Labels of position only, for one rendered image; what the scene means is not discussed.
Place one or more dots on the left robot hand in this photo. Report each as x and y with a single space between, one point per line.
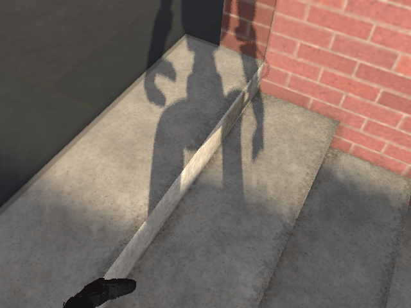
99 291

